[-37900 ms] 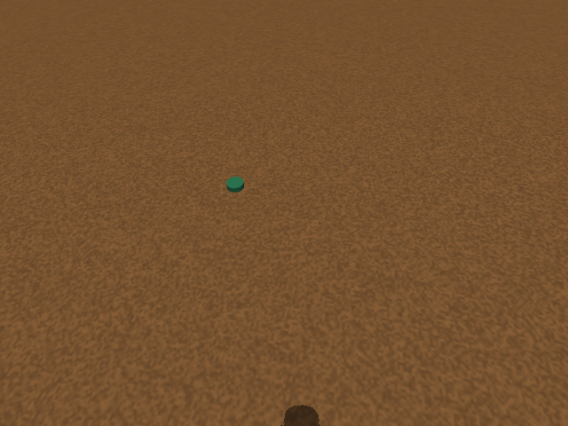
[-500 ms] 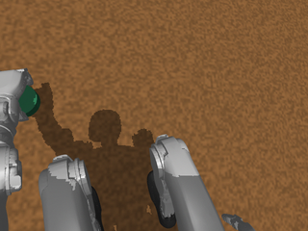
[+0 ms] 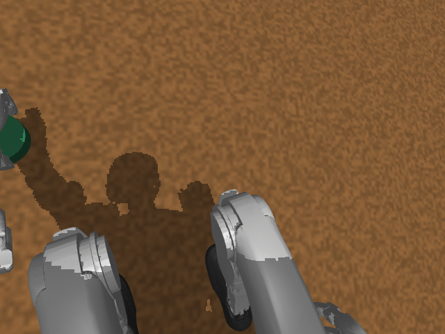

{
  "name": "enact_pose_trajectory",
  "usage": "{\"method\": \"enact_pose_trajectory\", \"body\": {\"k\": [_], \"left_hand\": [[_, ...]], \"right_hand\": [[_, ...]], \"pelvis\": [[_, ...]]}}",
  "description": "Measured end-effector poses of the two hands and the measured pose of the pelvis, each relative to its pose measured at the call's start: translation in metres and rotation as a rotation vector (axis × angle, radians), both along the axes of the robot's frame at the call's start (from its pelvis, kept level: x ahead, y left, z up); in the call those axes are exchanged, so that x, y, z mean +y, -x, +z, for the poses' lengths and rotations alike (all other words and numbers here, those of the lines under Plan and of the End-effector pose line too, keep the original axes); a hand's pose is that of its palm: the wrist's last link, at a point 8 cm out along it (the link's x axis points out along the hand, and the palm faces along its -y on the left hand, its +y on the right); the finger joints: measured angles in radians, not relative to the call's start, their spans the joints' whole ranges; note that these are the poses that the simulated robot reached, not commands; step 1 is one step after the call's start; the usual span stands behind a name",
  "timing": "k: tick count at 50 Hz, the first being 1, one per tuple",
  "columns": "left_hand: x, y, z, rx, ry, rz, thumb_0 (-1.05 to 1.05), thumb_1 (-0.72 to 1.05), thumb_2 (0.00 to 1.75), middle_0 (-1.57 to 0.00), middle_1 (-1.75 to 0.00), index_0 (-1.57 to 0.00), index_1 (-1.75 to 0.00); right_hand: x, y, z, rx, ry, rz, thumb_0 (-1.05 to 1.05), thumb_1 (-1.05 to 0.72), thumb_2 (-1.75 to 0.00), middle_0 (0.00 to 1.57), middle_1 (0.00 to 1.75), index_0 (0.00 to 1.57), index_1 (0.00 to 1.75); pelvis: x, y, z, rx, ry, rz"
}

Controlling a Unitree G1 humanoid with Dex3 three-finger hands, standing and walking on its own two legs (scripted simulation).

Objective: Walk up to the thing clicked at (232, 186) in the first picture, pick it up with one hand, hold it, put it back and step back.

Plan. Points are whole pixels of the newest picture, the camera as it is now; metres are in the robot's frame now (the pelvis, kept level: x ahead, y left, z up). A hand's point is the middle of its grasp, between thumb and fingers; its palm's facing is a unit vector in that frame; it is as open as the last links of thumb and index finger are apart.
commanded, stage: lower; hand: left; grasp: from above
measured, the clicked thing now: out of the picture +0.50 +0.31 -0.21
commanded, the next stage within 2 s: rest in 0.32 s
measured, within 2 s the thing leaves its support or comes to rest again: rests again in 1.44 s
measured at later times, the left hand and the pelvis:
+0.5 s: hand (10, 144) +0.49 +0.29 -0.22, palm faces -0.45 -0.09 -0.89, open 11.1 cm; pelvis +0.00 +0.00 -0.01, yaw -2 degrees
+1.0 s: hand (23, 146) +0.49 +0.29 -0.25, palm faces -0.45 -0.11 -0.89, open 11.0 cm; pelvis +0.00 +0.00 -0.02, yaw -4 degrees
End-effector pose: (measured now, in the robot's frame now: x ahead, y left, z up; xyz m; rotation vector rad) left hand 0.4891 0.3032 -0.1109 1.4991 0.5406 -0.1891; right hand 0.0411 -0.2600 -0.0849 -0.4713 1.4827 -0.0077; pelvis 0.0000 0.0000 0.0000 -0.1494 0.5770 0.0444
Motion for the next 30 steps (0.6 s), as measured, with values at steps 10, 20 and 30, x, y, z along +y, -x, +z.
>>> {"method": "enact_pose_trajectory", "body": {"k": [10,20,30], "left_hand": [[-0.002,0.002,-0.022,0.033,0.015,0.000,0.00,-0.14,0.64,-0.46,-0.85,-0.52,-0.82],[-0.007,-0.002,-0.042,0.012,0.021,-0.018,0.00,-0.15,0.66,-0.44,-0.87,-0.51,-0.84],[-0.009,-0.007,-0.056,0.009,0.016,0.007,0.01,-0.15,0.68,-0.43,-0.88,-0.50,-0.85]], "right_hand": [[-0.001,-0.001,-0.001,0.009,0.005,0.026,0.00,-0.92,-0.90,0.21,0.30,0.20,0.30],[0.000,0.008,0.001,0.031,0.016,0.046,0.00,-0.92,-0.90,0.21,0.30,0.20,0.30],[0.006,0.015,0.005,0.036,0.007,0.060,0.00,-0.91,-0.90,0.21,0.30,0.20,0.30]], "pelvis": [[0.000,0.000,-0.006,-0.015,0.008,-0.007],[0.000,-0.001,-0.013,-0.032,0.020,-0.016],[0.003,-0.001,-0.015,-0.040,0.035,-0.028]]}}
